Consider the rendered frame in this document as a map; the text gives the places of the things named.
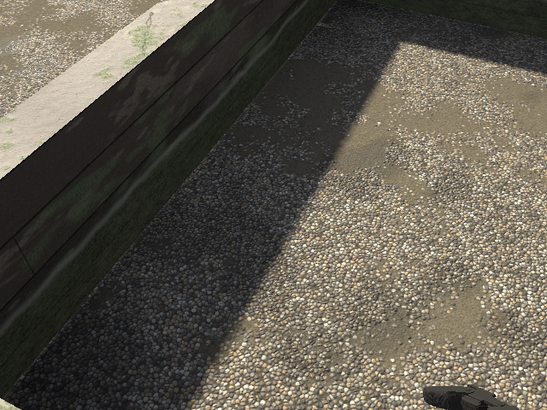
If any robot right hand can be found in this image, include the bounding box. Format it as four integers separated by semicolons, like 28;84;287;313
423;384;520;410

